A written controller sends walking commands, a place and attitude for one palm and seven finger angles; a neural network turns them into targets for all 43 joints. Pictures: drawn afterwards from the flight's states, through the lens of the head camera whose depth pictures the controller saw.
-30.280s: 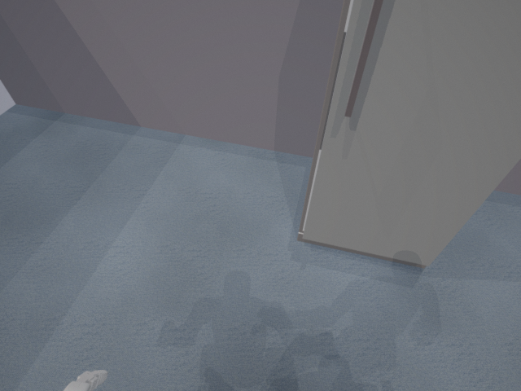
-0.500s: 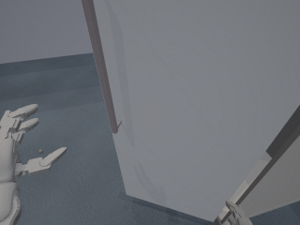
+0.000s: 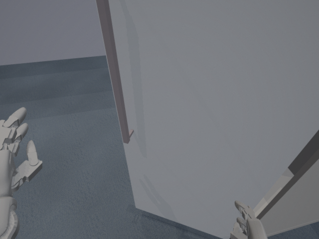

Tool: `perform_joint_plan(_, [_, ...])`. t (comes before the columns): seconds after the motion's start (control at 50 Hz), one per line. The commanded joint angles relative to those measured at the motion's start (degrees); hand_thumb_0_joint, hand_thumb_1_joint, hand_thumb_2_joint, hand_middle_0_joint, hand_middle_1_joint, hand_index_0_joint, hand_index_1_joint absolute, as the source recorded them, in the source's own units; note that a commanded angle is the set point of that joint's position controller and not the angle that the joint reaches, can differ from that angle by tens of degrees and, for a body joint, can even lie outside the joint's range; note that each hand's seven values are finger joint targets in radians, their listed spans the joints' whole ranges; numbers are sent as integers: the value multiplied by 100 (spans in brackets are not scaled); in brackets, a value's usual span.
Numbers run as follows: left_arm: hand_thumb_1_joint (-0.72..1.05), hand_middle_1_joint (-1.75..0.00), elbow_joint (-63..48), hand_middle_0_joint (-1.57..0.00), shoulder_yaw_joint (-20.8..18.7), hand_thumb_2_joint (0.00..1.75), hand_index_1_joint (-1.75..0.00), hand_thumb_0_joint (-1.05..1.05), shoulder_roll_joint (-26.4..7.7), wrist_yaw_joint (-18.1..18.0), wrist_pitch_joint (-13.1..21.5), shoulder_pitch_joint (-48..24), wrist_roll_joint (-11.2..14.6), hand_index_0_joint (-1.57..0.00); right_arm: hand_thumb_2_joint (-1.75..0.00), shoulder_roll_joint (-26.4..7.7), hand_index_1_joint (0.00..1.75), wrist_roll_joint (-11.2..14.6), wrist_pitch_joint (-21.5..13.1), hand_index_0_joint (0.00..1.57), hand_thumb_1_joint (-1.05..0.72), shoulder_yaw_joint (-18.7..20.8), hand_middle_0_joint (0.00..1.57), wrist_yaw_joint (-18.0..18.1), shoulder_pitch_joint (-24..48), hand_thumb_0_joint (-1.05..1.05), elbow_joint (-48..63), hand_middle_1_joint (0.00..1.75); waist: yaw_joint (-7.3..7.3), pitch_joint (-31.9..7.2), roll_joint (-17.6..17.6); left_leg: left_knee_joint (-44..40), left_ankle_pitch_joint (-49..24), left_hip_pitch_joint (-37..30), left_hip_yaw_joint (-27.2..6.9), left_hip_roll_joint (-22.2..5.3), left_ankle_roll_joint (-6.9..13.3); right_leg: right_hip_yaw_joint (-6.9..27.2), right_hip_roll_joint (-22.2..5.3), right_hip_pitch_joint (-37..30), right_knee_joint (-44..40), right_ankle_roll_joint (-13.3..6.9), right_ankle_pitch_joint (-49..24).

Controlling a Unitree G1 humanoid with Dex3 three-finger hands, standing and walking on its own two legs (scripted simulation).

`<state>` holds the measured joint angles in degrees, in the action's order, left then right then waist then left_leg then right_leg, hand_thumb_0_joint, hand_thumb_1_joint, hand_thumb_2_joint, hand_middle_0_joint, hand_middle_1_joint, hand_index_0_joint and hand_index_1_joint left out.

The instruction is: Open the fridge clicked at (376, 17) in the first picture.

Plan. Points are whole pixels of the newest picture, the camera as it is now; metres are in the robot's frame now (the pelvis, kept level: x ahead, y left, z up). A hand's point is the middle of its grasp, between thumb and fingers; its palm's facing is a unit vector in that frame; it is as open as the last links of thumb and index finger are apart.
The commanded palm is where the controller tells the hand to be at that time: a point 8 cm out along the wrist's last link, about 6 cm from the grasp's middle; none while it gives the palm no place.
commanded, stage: draw the hand back to the body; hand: left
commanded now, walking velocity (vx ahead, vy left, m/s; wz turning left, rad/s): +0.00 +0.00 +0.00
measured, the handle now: (119, 77) +0.42 +0.18 +0.22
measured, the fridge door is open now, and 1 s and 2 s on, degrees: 58 58 58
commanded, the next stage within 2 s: step back with the hand held close in 0.12 s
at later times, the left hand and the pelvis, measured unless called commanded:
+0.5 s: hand (48, 164) +0.19 +0.26 +0.15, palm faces +0.35 -0.81 -0.47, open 7.4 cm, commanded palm +0.12 +0.31 +0.17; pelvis -0.02 +0.01 +0.00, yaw -1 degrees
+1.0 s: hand out of the picture +0.08 +0.29 +0.15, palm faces +0.46 -0.79 -0.40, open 7.4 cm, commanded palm +0.02 +0.33 +0.17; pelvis -0.12 +0.03 -0.02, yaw +1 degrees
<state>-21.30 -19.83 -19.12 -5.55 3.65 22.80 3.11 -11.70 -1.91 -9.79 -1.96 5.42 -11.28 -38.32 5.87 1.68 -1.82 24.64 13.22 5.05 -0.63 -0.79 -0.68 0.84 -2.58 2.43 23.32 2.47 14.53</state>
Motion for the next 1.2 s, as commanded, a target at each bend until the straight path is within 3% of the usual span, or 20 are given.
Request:
perform_joint_plan(0.0, [90, -30, -1145, -20, -620, 90, -30, 0, -1151, -75, 326, -695, 9, -20, -90, -675, 30, -11, -244, 20, -90, 242, 20, 87, 744, 0, 891, 30, -64, -201, -176, -491, -845, -110, 225, 43, 170, -344, 230, 384, -495, -273, -713])
perform_joint_plan(0.2, [90, -30, -1132, -20, -679, 90, -30, 0, -1186, -59, 321, -523, 17, -20, -90, -663, 30, -12, -219, 20, -90, 261, 20, 80, 771, 0, 906, 30, -44, -241, -52, -457, -990, -120, 266, 43, 195, -339, 226, 305, -524, -259, -877])
perform_joint_plan(0.22, [90, -30, -1336, -20, -453, 90, -30, 0, -1074, -49, 339, -1036, -5, -20, -90, -661, 30, -7, -225, 20, -90, 231, 20, 74, 784, 0, 901, 30, -124, -273, -190, -461, -947, -167, 267, 68, 195, -323, 218, 358, -531, -247, -849])
perform_joint_plan(0.24, [90, -30, -1597, -20, -1167, 90, -30, 0, -1857, -139, 613, -1698, -54, -20, -90, -717, 30, 104, -84, 20, -90, 172, 20, 32, 915, 0, 1151, 30, -351, 220, -75, -200, -602, 325, 181, -10, 277, 55, -3, 1029, -833, -245, -1031])
perform_joint_plan(0.28, [90, -30, -957, -20, -659, 90, -30, 0, -1241, -68, 635, -734, -98, -20, -90, -649, 30, 53, 89, 20, -90, 198, 20, 13, 903, 0, 1036, 30, -386, 168, 382, 47, -684, 383, 101, 16, 265, 117, -185, 1210, -833, -273, -1209])
perform_joint_plan(0.42, [90, -30, -1836, -20, -1074, 90, -30, 0, -1466, -134, 805, 582, -64, -20, -90, -689, 30, 89, 463, 20, -90, 388, 20, 1, 701, 0, 1483, 30, -356, -1484, -304, 179, -2875, -27, 116, -197, 231, -145, -109, 532, 105, -172, -2654])
perform_joint_plan(0.54, [90, -30, -1963, -20, -1303, 90, -30, 0, -1591, -213, 941, 813, 13, -20, -90, -704, 30, 140, 543, 20, -90, 443, 20, 54, 663, 0, 1645, 30, -376, -1311, -189, -36, -2218, 579, -56, -321, 254, -132, 42, 679, 296, -102, -1989])
perform_joint_plan(0.72, [90, -30, -1461, -20, -1081, 90, -30, 0, -1292, -259, 1208, 197, -196, -20, -90, -892, 30, 189, 225, 20, -90, 454, 20, 109, 551, 0, 1531, 30, -440, -404, -556, -814, 2022, 2865, -531, -509, 576, 73, 215, 264, 538, -110, -37])
perform_joint_plan(0.8, [90, -30, -1714, -20, -1071, 90, -30, 0, -1513, -316, 1311, -91, -235, -20, -90, -832, 30, 151, 111, 20, -90, 476, 20, 70, 405, 0, 1400, 30, -486, -357, 405, 537, 1635, 1762, -113, -51, 337, 697, -345, 1923, -638, -430, 1645])
perform_joint_plan(0.86, [90, -30, -1796, -20, -943, 90, -30, 0, -1498, -419, 1338, -140, -188, -20, -90, -662, 30, 98, 79, 20, -90, 380, 20, 31, 318, 0, 1148, 30, -554, -545, 785, 1502, 806, 633, 152, 135, 143, 742, -839, 3052, -848, -667, 1598])
perform_joint_plan(0.92, [90, -30, -1977, -20, -1064, 90, -30, 0, -1554, -470, 1405, -230, -163, -20, -90, -773, 30, 109, 9, 20, -90, 381, 20, 105, 391, 0, 1221, 30, -575, -481, -174, 217, 1408, 1099, -511, -253, 298, 194, -241, 2694, 15, -352, 1467])
perform_joint_plan(0.96, [90, -30, -2002, -20, -1236, 90, -30, 0, -1437, -469, 1492, -142, -268, -20, -90, -958, 30, 117, -120, 20, -90, 423, 20, 155, 559, 0, 1375, 30, -492, -533, -1876, -1882, 3742, 3372, -2017, -1291, 819, -251, 689, 633, 2418, -39, 831])
perform_joint_plan(0.98, [90, -30, -1973, -20, -1338, 90, -30, 0, -1489, -471, 1512, -233, -348, -20, -90, -931, 30, 103, -137, 20, -90, 478, 20, 145, 561, 0, 1359, 30, -455, -605, -2055, -2221, 3990, 4171, -2328, -1653, 1087, -223, 834, -125, 3548, -38, 542])
perform_joint_plan(1.04, [90, -30, -1877, -20, -1459, 90, -30, 0, -1585, -398, 1595, 153, -262, -20, -90, -834, 30, 126, -201, 20, -90, 605, 20, -25, 549, 0, 1293, 30, -371, -749, -1142, -1583, 2558, 3227, -1660, -1343, 941, -190, 810, 452, 3087, -213, 1203])
perform_joint_plan(1.08, [90, -30, -1672, -20, -1333, 90, -30, 0, -1446, -328, 1530, 849, -108, -20, -90, -729, 30, 180, -231, 20, -90, 585, 20, -121, 553, 0, 1238, 30, -344, -717, -1354, -1306, 2170, 2523, -1044, -1002, 571, -513, 784, 780, 1623, -362, 1590])
perform_joint_plan(1.1, [90, -30, -1650, -20, -1332, 90, -30, 0, -1468, -315, 1480, 1097, -55, -20, -90, -712, 30, 183, -245, 20, -90, 589, 20, -158, 554, 0, 1252, 30, -356, -741, -1489, -1113, 1964, 2183, -839, -896, 418, -569, 739, 865, 857, -413, 1532])
perform_joint_plan(1.12, [90, -30, -1916, -20, -1209, 90, -30, 0, -1473, -268, 1487, 971, 25, -20, -90, -608, 30, 174, -207, 20, -90, 515, 20, -184, 629, 0, 1215, 30, -382, -743, -1161, -604, 1292, 1771, -609, -705, 185, -247, 455, 1069, -327, -493, 1474])
perform_joint_plan(1.14, [90, -30, -2044, -20, -1299, 90, -30, 0, -1641, -265, 1511, 851, 28, -20, -90, -564, 30, 178, -138, 20, -90, 519, 20, -198, 472, 0, 1070, 30, -462, -839, -230, 726, 511, 1055, -148, -353, -35, 727, -375, 1744, -1149, -719, 947])
perform_joint_plan(1.16, [90, -30, -2115, -20, -1317, 90, -30, 0, -1842, -308, 1468, 635, -3, -20, -90, -488, 30, 186, -35, 20, -90, 462, 20, -190, 536, 0, 1013, 30, -415, -736, 1289, 2253, 519, 1142, 192, 101, -184, 2298, -1561, 2415, -1524, -1026, -49])
perform_joint_plan(1.18, [90, -30, -2106, -20, -1312, 90, -30, 0, -1977, -385, 1491, 267, -9, -20, -90, -531, 30, 163, -4, 20, -90, 427, 20, -162, 655, 0, 981, 30, -348, -518, 1330, 3224, 1205, 2173, 213, 146, -213, 2066, -1886, 1924, -1117, -1095, -2587])
